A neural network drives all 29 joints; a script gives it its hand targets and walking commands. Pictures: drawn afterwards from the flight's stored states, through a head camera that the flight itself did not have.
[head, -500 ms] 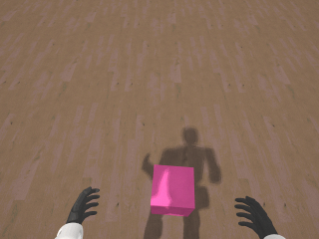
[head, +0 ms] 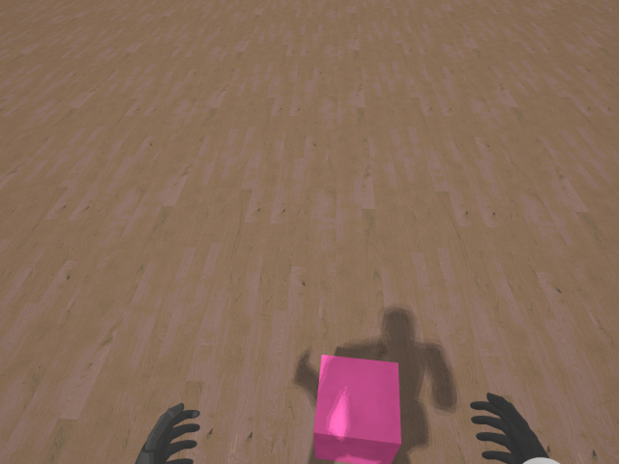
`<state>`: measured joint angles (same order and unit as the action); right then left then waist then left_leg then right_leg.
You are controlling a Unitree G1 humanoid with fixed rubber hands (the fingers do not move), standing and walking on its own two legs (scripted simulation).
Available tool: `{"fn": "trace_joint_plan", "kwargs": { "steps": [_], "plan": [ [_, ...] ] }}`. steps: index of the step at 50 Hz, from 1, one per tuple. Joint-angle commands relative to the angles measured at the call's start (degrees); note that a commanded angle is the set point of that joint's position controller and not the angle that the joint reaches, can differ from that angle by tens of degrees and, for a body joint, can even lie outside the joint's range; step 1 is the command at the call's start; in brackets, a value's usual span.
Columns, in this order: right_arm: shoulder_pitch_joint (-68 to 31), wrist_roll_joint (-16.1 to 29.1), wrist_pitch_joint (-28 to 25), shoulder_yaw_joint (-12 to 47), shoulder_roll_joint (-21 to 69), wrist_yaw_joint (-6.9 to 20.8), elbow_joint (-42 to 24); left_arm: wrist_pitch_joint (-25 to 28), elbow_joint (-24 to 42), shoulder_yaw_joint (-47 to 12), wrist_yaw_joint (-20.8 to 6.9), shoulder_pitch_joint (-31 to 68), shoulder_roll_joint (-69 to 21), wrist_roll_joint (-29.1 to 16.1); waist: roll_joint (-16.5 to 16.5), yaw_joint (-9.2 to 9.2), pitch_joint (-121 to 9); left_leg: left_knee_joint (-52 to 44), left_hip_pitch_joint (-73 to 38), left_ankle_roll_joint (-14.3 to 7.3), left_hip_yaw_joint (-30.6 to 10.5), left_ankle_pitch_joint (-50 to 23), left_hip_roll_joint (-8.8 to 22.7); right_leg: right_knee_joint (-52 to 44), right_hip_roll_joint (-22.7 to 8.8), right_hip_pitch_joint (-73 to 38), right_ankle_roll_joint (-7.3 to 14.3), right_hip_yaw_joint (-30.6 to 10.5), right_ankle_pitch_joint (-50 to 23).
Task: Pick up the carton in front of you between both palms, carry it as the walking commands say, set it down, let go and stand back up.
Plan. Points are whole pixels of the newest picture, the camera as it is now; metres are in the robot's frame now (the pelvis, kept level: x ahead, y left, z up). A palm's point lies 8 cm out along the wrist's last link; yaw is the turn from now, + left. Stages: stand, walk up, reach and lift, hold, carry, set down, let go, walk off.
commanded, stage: let go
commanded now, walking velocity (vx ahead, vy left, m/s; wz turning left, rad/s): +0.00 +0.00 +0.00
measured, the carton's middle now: (355, 412) +0.41 -0.08 -0.65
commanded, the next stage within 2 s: stand in 0.06 s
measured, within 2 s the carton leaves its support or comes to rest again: neither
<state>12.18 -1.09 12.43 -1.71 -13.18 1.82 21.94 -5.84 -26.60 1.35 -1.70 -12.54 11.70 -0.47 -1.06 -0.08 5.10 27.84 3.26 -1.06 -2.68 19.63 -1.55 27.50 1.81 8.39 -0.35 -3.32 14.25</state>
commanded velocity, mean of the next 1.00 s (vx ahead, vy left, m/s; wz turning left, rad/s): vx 0.00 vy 0.00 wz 0.00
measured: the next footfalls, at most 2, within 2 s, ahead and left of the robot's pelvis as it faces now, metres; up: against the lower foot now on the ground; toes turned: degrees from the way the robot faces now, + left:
none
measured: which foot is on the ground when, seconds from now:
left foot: down 0.00-1.00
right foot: down 0.00-1.00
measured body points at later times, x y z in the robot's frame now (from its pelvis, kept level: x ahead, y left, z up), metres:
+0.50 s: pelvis +0.01 -0.02 +0.00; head +0.02 -0.04 +0.45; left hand +0.14 +0.28 -0.09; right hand +0.16 -0.31 -0.11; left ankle -0.04 +0.11 -0.74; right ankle +0.01 -0.13 -0.74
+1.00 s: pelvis +0.01 -0.03 +0.01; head +0.01 -0.04 +0.45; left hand +0.11 +0.29 -0.10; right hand +0.13 -0.32 -0.11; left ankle -0.04 +0.11 -0.74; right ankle +0.01 -0.13 -0.74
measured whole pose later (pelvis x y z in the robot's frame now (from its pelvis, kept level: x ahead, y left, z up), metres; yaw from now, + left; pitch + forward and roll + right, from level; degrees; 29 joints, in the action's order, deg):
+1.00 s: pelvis +0.01 -0.03 +0.01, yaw +2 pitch -2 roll +0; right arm 10.3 -1.6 -0.4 0.0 -21.5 -1.8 50.6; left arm 0.1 -53.2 2.0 0.9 -8.3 19.9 1.4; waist -1.9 -0.5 1.3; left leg 22.8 3.9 0.9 -5.3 16.8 -0.5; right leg 24.1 2.4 9.0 1.7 -0.7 12.9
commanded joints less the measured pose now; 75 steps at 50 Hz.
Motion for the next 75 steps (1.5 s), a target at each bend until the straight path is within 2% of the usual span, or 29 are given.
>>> {"fn": "trace_joint_plan", "kwargs": {
  "steps": [1,3,4,6,8,16,29,37,60,75],
  "plan": [
    [-2.4,0.3,0.1,-1.4,-5.6,-0.8,-6.0,0.7,5.4,1.6,0.3,2.3,5.5,0.0,-1.2,-0.02,-2.9,-5.6,8.5,2.3,1.0,-18.4,0.6,-1.2,2.4,-6.6,-0.5,3.1,-10.3],
    [-2.5,0.4,0.5,-1.3,-5.4,-1.0,-6.4,0.4,5.3,1.6,0.2,2.2,5.7,0.0,-0.6,-0.08,-2.8,-5.6,9.0,2.0,1.3,-16.7,0.4,-1.3,2.2,-7.1,-0.6,3.0,-10.6],
    [-4.6,-0.4,-4.2,-3.3,-10.7,-3.2,2.1,2.1,-2.8,4.4,2.1,1.1,12.5,3.6,-3.0,-1.18,-2.1,-3.1,12.1,2.9,-0.4,-8.8,1.9,-1.7,-3.2,1.9,-1.0,0.0,-8.9],
    [-2.5,-1.5,-7.9,-3.2,-10.3,-3.6,4.4,3.7,-3.9,4.3,3.1,1.5,13.5,3.8,-0.6,-0.19,-3.5,-2.9,10.0,2.2,-2.0,-2.7,2.5,-3.3,-4.3,5.4,0.1,-2.0,-1.3],
    [-2.5,-1.6,-9.8,-2.9,-9.9,-3.3,6.5,4.7,-5.1,4.0,3.1,2.9,12.8,3.8,0.6,-0.03,-3.7,-3.0,9.7,1.6,-3.0,-0.2,3.0,-4.4,-4.3,7.2,0.6,-2.9,3.8],
    [-2.4,-1.3,-12.3,-2.5,-12.5,-3.2,12.7,6.2,-10.7,3.6,2.8,3.5,14.0,2.9,1.5,-0.24,-8.7,-1.8,6.6,1.4,-4.1,-14.1,4.3,-1.9,-5.1,2.6,1.5,-2.9,-11.4],
    [-1.6,-0.8,-12.9,-1.4,-14.8,-3.8,19.3,6.6,-17.2,3.1,3.2,4.1,16.5,2.4,0.9,-0.25,-7.8,-3.1,5.1,1.3,-4.7,-19.7,5.3,-2.9,-6.2,-1.2,2.0,-3.3,-18.5],
    [-2.4,-0.6,-13.2,-0.8,-15.6,-4.0,22.2,6.6,-20.1,3.0,3.1,5.2,16.8,2.1,0.5,-0.36,-7.1,-5.0,4.6,1.3,-5.1,-19.3,5.7,-4.2,-6.4,-2.5,2.0,-3.6,-18.2],
    [-3.4,-0.4,-13.6,0.3,-17.6,-3.5,28.9,6.7,-26.9,2.1,2.6,6.9,18.7,1.6,0.7,-0.54,-4.5,-9.9,5.2,0.5,-6.3,-12.9,6.4,-8.6,-7.0,-2.7,2.0,-4.5,-9.9],
    [-3.8,-0.2,-13.7,0.6,-18.4,-3.3,31.2,6.8,-29.7,1.4,2.4,7.8,19.6,1.3,0.7,-0.6,-4.6,-10.8,5.2,0.2,-6.6,-12.8,6.7,-9.3,-7.3,-3.0,2.1,-4.6,-10.0]
  ]
}}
